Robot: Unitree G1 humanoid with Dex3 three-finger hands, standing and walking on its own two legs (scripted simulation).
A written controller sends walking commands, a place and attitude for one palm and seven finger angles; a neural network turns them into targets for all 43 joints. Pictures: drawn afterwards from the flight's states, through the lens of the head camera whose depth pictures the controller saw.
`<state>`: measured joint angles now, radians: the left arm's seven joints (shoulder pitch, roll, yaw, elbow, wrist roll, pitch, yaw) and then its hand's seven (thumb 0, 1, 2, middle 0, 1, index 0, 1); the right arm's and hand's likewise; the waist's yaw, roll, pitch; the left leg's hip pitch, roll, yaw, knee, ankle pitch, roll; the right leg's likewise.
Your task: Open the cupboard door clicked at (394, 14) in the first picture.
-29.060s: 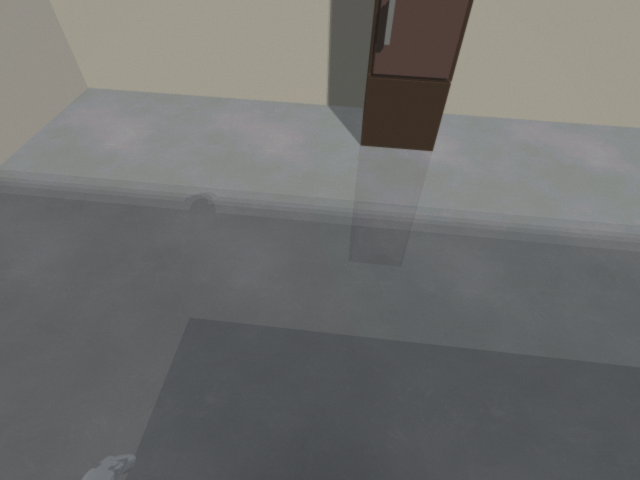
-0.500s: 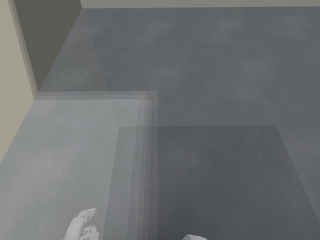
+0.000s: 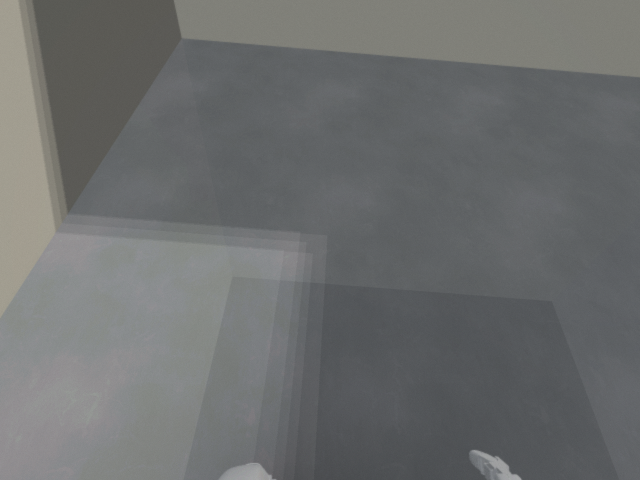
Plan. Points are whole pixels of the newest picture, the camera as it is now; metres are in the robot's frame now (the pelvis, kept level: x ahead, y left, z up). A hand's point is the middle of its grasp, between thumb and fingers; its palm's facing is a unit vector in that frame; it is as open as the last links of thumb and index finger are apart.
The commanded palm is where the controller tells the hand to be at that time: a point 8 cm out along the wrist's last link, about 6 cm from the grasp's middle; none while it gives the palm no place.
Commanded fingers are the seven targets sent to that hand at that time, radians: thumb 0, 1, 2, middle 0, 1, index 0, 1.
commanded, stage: walk to a spot facing it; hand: left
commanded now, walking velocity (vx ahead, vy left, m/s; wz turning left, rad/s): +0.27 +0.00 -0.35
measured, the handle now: out of the picture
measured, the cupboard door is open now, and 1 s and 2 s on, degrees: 54 54 54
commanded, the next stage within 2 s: turn to face it in 0.06 s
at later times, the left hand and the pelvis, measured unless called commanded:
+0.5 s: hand (248, 386) +0.27 +0.13 -0.14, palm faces +0.08 -0.98 -0.17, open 7.3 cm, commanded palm none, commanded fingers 0.00 0.90 0.90 -0.20 -0.30 -0.20 -0.30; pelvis +0.16 -0.04 +0.02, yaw +5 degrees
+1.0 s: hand (206, 396) +0.25 +0.19 -0.14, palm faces +0.36 -0.89 -0.28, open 7.4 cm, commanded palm none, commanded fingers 0.00 0.90 0.90 -0.20 -0.30 -0.20 -0.30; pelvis +0.22 -0.05 +0.02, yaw +21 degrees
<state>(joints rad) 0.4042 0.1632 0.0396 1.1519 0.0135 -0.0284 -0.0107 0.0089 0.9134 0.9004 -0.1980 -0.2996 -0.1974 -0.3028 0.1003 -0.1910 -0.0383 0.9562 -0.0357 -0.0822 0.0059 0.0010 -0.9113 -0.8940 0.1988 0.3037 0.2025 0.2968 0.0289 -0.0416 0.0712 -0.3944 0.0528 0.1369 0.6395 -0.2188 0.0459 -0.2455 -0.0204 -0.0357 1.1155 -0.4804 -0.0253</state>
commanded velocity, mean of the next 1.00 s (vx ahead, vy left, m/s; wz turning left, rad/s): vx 0.03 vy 0.00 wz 0.45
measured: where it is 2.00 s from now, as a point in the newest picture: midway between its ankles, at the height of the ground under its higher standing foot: (353, 468)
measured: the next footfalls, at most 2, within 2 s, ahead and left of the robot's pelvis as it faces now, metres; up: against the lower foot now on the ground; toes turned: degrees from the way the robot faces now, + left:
right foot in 0.30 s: +0.23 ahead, -0.16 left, +0.00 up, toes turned -8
left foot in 0.62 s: +0.25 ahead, +0.08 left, +0.00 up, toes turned +18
